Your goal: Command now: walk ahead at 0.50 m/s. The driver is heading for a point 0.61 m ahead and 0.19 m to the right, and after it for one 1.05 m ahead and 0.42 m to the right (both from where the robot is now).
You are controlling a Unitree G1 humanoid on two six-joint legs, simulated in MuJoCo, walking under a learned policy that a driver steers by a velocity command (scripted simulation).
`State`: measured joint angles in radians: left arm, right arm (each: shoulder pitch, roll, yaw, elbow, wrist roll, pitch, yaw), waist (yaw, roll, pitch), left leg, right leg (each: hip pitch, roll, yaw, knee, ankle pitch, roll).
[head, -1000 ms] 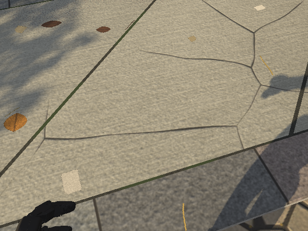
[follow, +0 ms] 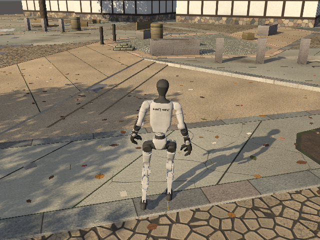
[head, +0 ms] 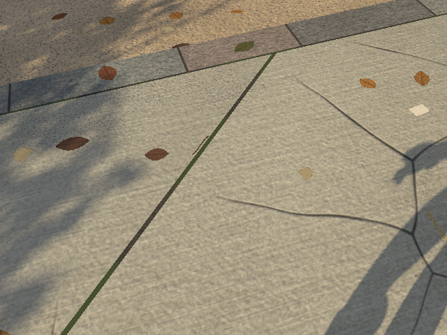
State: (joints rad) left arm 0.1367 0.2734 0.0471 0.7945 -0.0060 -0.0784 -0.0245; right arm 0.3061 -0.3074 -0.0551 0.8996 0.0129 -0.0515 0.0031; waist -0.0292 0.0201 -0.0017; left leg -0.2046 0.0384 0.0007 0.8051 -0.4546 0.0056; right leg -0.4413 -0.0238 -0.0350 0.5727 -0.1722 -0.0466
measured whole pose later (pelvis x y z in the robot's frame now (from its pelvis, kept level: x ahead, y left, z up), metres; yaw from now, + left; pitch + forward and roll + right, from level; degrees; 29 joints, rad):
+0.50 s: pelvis +0.28 +0.01 -0.01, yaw -3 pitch +2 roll -1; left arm 0.45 0.26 0.05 0.99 -0.01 -0.04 0.02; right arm -0.04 -0.24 -0.03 0.75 0.01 -0.10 0.05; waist 0.08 0.02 0.03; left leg -0.50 0.01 0.02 0.47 -0.01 0.07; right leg 0.10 0.02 0.01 0.34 -0.45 -0.02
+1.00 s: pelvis +0.55 -0.04 +0.00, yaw -18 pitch +1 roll +3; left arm 0.06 0.25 0.07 0.75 -0.02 -0.02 -0.05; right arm 0.29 -0.29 -0.09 0.93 0.02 -0.05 -0.02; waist -0.06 -0.01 0.04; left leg 0.11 0.04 0.30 0.31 -0.41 -0.05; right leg -0.55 -0.07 -0.06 0.62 -0.12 -0.09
